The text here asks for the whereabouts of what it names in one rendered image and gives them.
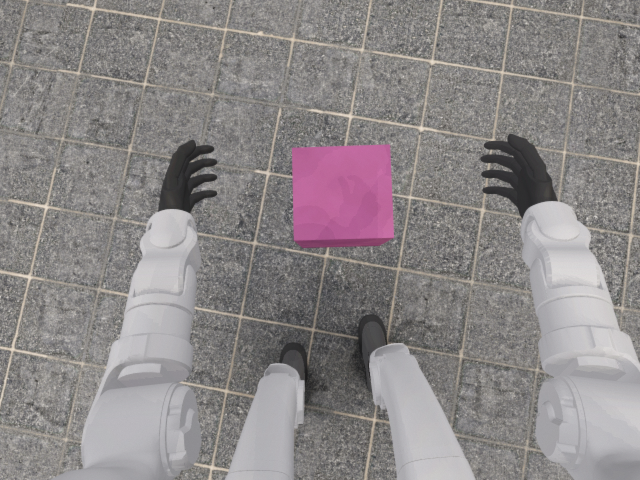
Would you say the left robot shin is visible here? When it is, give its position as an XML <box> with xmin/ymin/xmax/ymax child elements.
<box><xmin>257</xmin><ymin>363</ymin><xmax>301</xmax><ymax>389</ymax></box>

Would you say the left robot hand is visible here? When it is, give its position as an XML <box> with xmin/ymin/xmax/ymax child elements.
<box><xmin>158</xmin><ymin>140</ymin><xmax>217</xmax><ymax>213</ymax></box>

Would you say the right robot forearm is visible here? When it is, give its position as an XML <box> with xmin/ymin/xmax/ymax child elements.
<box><xmin>520</xmin><ymin>201</ymin><xmax>640</xmax><ymax>384</ymax></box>

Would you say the right robot upper arm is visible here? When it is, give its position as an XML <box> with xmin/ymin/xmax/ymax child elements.
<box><xmin>535</xmin><ymin>375</ymin><xmax>640</xmax><ymax>480</ymax></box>

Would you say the left robot upper arm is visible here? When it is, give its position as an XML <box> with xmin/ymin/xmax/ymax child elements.
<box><xmin>51</xmin><ymin>382</ymin><xmax>201</xmax><ymax>480</ymax></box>

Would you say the robot left foot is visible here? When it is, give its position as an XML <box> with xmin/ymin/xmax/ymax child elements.
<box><xmin>280</xmin><ymin>342</ymin><xmax>308</xmax><ymax>385</ymax></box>

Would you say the carton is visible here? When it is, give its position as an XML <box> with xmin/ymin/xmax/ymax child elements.
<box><xmin>292</xmin><ymin>144</ymin><xmax>394</xmax><ymax>248</ymax></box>

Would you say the left robot forearm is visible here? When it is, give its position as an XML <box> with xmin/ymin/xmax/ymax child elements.
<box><xmin>81</xmin><ymin>209</ymin><xmax>201</xmax><ymax>468</ymax></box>

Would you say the right robot hand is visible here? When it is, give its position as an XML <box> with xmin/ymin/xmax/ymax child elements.
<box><xmin>480</xmin><ymin>134</ymin><xmax>558</xmax><ymax>219</ymax></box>

